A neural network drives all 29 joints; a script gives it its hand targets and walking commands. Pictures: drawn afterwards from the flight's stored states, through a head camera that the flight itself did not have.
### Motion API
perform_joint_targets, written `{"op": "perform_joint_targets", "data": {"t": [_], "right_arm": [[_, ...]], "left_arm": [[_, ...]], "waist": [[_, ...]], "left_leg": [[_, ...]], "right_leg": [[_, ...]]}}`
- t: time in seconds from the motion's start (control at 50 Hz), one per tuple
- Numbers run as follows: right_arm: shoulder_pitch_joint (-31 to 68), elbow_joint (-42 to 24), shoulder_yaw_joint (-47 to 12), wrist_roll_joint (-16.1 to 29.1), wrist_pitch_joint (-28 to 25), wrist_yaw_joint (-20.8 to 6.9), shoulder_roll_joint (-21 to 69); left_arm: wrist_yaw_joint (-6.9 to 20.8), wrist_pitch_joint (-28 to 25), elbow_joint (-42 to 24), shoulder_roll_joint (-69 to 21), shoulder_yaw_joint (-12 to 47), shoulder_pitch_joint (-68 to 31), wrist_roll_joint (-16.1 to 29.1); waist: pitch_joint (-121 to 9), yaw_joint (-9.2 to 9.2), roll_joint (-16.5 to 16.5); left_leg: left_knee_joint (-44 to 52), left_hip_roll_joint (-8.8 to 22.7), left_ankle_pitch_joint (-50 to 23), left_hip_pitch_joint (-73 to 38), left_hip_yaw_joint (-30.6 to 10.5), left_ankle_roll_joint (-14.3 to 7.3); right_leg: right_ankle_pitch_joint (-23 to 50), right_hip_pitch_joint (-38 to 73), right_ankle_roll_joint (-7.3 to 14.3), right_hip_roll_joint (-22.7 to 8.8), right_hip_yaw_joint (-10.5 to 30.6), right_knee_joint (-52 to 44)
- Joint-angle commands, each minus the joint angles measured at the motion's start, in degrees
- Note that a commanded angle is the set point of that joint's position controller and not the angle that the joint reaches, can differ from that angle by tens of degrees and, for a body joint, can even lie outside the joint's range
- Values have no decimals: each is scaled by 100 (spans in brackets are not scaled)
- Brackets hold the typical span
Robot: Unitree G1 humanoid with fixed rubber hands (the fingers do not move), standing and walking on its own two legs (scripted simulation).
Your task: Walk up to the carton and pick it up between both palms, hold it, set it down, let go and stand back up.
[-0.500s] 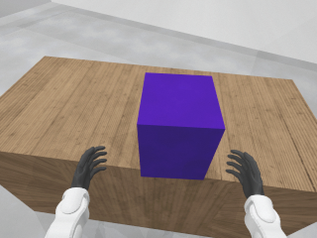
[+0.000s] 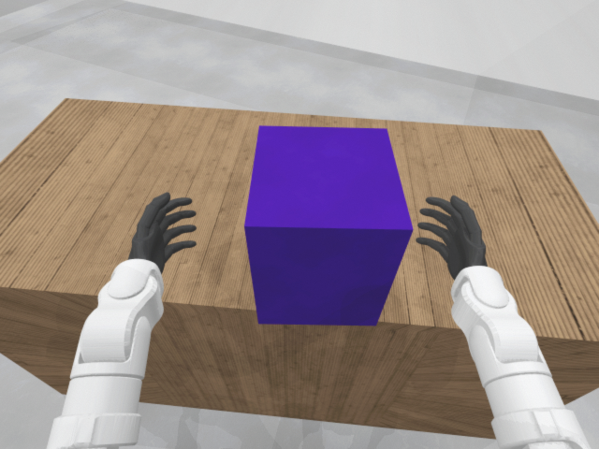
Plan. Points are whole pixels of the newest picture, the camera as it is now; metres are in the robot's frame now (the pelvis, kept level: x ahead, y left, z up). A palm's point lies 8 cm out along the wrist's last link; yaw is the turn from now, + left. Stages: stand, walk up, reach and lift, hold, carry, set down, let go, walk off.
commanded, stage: reach and lift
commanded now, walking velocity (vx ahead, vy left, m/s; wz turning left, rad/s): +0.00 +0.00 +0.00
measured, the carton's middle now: (320, 230) +0.45 -0.01 +0.02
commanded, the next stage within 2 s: none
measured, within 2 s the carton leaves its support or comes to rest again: neither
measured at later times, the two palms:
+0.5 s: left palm (148, 180) +0.40 +0.22 +0.17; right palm (465, 185) +0.41 -0.19 +0.16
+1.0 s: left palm (156, 154) +0.44 +0.22 +0.17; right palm (452, 154) +0.45 -0.17 +0.18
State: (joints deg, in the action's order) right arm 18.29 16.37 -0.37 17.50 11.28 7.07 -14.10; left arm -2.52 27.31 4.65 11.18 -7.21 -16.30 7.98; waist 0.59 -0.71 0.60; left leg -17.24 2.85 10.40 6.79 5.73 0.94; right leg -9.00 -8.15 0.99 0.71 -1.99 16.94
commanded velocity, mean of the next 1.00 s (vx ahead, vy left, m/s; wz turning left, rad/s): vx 0.00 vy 0.00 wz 0.00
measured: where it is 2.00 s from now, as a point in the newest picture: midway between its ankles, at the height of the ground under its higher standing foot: outside the picture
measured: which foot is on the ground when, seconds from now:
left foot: down 0.00-1.00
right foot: down 0.00-1.00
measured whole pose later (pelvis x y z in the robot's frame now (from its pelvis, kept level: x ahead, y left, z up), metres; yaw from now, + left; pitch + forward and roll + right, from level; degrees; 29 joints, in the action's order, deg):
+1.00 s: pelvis +0.00 +0.00 +0.00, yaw +2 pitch +7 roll -1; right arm 59.9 60.8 -3.0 22.1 13.2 5.2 -18.7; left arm -3.4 19.9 51.7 17.9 -3.5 -56.7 8.8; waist -6.0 0.8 0.5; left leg -21.2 3.1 11.2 16.9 3.1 0.9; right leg -8.3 -15.3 1.0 0.9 -4.3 16.7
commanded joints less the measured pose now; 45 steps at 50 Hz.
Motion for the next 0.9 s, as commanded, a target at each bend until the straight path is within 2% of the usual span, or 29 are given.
{"op": "perform_joint_targets", "data": {"t": [0.0,0.06,0.1,0.12,0.16,0.2,0.26,0.3,0.32,0.36,0.42,0.46,0.48,0.52,0.56,0.62,0.64,0.66,0.74,0.8,0.84,0.86,0.88], "right_arm": [[1955,-684,276,192,-74,23,-853],[2205,-571,192,298,32,54,-967],[2488,-504,178,294,111,73,-1029],[2535,-561,177,326,120,76,-1037],[2898,-469,156,413,220,54,-1053],[3159,-12,158,468,322,18,-1022],[3567,234,213,504,391,-33,-1164],[3809,286,230,552,407,-66,-1242],[3935,465,288,541,408,-80,-1313],[4282,907,257,534,453,-110,-1337],[4764,1116,228,523,458,-169,-1432],[5049,1502,175,533,488,-189,-1440],[5119,1707,120,523,494,-192,-1362],[5356,1770,131,560,447,-201,-1402],[5516,1955,95,585,433,-200,-1462],[5872,2267,164,583,428,-214,-1625],[5951,2558,133,569,442,-230,-1597],[6029,2638,81,599,438,-243,-1591],[6397,2933,77,618,375,-233,-1558],[6563,3332,21,583,373,-247,-1509],[6649,3426,-35,552,296,-248,-1463],[6534,3615,-33,546,259,-243,-1367],[6533,3618,-54,520,209,-226,-1382]], "left_arm": [[-22,17,-1018,648,-233,-2019,-33],[11,202,-796,699,-326,-2104,-19],[43,304,-623,760,-374,-2318,-30],[32,309,-706,834,-390,-2380,-41],[13,329,-510,907,-345,-2740,46],[6,357,-125,944,-381,-3106,25],[-32,358,-23,1054,-257,-3610,81],[-94,321,-54,1160,-233,-3849,139],[-119,341,59,1135,-239,-3932,105],[-128,388,504,1201,-195,-4351,112],[-157,357,1036,1265,-144,-4615,157],[-135,341,1510,1302,-135,-4856,184],[-116,286,1732,1360,-111,-4986,173],[-132,141,1694,1393,-76,-5315,184],[-140,90,1871,1416,-17,-5449,178],[-155,96,2084,1448,18,-5813,165],[-152,88,2241,1447,105,-5989,215],[-165,74,2335,1421,94,-6015,209],[-152,-104,2726,1516,210,-6382,276],[-183,-302,3146,1485,295,-6589,273],[-191,-448,3501,1506,275,-6576,246],[-183,-555,3604,1385,350,-6500,249],[-165,-649,3708,1412,311,-6454,225]], "waist": [[-2007,66,-190],[-2028,96,34],[-1994,137,89],[-2069,94,123],[-2159,103,46],[-2100,99,-34],[-2364,172,-192],[-2723,182,-211],[-2682,175,-223],[-2546,168,-289],[-2708,116,-61],[-2720,108,49],[-2677,96,121],[-2971,81,-8],[-3211,107,-67],[-3155,142,-253],[-3052,199,-220],[-3061,153,-157],[-3257,210,-132],[-3251,189,-223],[-3258,139,-110],[-3143,212,-176],[-3226,152,-150]], "left_leg": [[-183,-286,-1769,-727,-333,56],[-229,-316,-1824,-619,-362,40],[-170,-335,-1619,-454,-353,0],[-152,-338,-1628,-462,-354,-17],[-144,-343,-1512,-355,-360,-25],[-155,-346,-1413,-271,-357,-34],[-156,-304,-1355,-337,-410,-8],[-266,-285,-1612,-494,-428,8],[-292,-289,-1695,-522,-457,61],[-294,-298,-1494,-334,-448,27],[-329,-269,-1482,-287,-477,-6],[-307,-284,-1356,-209,-472,-39],[-308,-312,-1278,-43,-452,-65],[-336,-312,-1486,-134,-472,-64],[-416,-304,-1852,-261,-504,4],[-455,-306,-1941,-348,-506,106],[-473,-306,-1830,-321,-490,98],[-466,-299,-1905,-343,-511,82],[-503,-305,-1801,-235,-520,69],[-500,-318,-1737,-184,-535,95],[-516,-308,-1700,-74,-508,60],[-540,-302,-1729,-31,-546,81],[-564,-296,-1870,-82,-554,81]], "right_leg": [[1581,459,-203,205,272,7],[1992,609,-260,191,284,63],[1930,715,-291,194,274,70],[2011,759,-308,192,275,94],[1938,702,-309,181,259,100],[1804,577,-304,162,259,76],[1655,484,-248,160,223,61],[1863,512,-247,203,172,139],[1919,416,-228,221,163,126],[1663,301,-223,200,153,111],[1716,353,-224,217,130,128],[1702,411,-276,217,127,129],[1732,427,-287,183,162,141],[1937,501,-271,185,185,194],[2298,573,-250,219,149,207],[2274,451,-217,237,80,201],[2091,332,-216,239,93,174],[2137,299,-204,257,82,157],[2186,371,-229,230,70,179],[2054,192,-214,217,73,164],[2020,211,-230,211,59,182],[2015,150,-211,211,84,176],[2115,187,-220,214,65,197]]}}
